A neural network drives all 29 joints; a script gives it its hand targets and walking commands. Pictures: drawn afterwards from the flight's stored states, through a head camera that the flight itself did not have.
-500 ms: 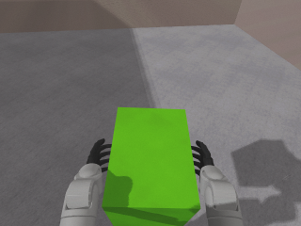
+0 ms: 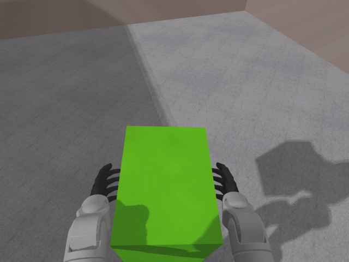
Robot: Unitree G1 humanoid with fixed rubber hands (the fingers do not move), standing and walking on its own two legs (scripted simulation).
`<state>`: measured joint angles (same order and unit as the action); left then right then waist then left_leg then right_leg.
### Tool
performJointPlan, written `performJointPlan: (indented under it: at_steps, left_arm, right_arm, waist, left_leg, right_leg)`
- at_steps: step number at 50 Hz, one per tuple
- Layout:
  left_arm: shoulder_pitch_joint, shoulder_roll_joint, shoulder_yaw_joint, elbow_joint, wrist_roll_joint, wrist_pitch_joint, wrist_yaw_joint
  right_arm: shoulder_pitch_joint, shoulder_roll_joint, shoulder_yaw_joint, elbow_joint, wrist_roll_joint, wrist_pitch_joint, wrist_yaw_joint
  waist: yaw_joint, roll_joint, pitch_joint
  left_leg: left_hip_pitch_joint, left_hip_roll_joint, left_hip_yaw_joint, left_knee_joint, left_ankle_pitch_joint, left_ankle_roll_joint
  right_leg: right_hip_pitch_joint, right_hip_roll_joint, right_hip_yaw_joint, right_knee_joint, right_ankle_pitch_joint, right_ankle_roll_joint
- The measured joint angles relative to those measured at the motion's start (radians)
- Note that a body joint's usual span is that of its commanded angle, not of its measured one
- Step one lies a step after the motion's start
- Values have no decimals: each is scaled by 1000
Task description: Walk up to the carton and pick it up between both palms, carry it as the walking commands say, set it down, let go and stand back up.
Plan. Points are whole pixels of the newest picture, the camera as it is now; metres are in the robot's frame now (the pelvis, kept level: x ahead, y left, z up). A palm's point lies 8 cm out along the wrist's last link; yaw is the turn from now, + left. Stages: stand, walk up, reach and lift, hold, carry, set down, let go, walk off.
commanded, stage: hold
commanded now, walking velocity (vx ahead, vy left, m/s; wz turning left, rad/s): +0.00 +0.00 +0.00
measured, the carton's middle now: (165, 196) +0.30 +0.05 -0.04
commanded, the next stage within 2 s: set down in 0.60 s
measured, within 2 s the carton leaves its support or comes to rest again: neither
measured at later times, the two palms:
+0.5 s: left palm (100, 189) +0.25 +0.18 +0.06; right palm (233, 183) +0.29 -0.10 +0.06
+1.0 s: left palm (98, 198) +0.25 +0.20 +0.01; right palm (220, 187) +0.31 -0.09 +0.01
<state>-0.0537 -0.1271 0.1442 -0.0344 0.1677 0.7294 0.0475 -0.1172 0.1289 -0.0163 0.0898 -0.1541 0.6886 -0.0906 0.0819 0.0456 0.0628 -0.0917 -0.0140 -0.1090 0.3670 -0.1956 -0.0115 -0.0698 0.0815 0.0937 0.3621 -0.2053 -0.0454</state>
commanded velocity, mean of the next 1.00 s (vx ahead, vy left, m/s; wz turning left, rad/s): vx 0.00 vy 0.00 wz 0.00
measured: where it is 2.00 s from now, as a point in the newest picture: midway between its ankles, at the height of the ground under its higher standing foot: outside the picture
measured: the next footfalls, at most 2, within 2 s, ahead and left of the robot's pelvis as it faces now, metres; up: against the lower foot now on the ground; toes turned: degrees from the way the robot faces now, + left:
none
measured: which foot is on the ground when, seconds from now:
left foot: down 0.00-1.00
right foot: down 0.00-1.00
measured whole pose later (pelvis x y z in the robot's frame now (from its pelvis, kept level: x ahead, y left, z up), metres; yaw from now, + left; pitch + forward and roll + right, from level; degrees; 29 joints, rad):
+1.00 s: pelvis -0.01 +0.00 +0.00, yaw +1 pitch -5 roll +0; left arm -0.29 -0.16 0.32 0.36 0.33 0.66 -0.01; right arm -0.35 0.18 -0.25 0.51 -0.30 0.58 -0.03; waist 0.13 0.00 0.03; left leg -0.12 -0.02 -0.12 0.42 -0.21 -0.03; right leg -0.10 0.08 0.09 0.44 -0.24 -0.05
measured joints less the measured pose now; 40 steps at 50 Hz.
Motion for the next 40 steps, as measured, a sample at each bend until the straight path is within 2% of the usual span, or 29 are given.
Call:
performJointPlan:
  at_steps: [2,6,11,16,22,30,35,40]
  left_arm:
    - [-15,0,10,22,13,7,-4]
    - [-55,-2,36,74,36,24,-4]
    - [-150,-13,93,182,58,25,-11]
    - [-244,-34,138,283,99,29,-12]
    - [-316,-57,176,366,152,39,-12]
    - [-310,-55,189,370,181,49,-36]
    - [-273,-42,161,333,177,52,-53]
    - [-246,-34,169,338,168,23,-62]
  right_arm:
    - [-25,2,-9,35,-14,4,10]
    - [-99,12,-42,125,-53,14,37]
    - [-207,36,-132,236,-117,16,70]
    - [-283,21,-196,324,-160,7,105]
    - [-329,-12,-221,404,-182,2,134]
    - [-317,0,-210,418,-185,4,117]
    - [-245,35,-217,356,-150,-5,87]
    - [-241,51,-219,373,-157,-25,74]
  waist:
    - [5,4,3]
    - [14,-3,13]
    - [23,-24,22]
    - [26,-40,17]
    - [22,-49,2]
    - [6,-44,-19]
    - [63,-38,-57]
    - [61,-37,-42]
  left_leg:
    - [15,-3,3,-2,3,-7]
    - [37,-19,10,9,10,8]
    - [53,-33,22,30,10,19]
    - [78,-35,35,16,20,20]
    - [114,-28,40,-31,41,13]
    - [127,-8,19,-68,51,-8]
    - [88,6,14,-47,33,-18]
    - [63,-1,-21,-11,14,-22]
  right_leg:
    - [15,-3,7,-3,6,7]
    - [34,-16,15,15,5,20]
    - [41,-27,26,52,-5,32]
    - [57,-27,43,53,0,32]
    - [79,-23,51,32,12,28]
    - [93,-7,30,1,19,5]
    - [60,9,23,7,11,-9]
    - [54,4,-14,26,-12,-14]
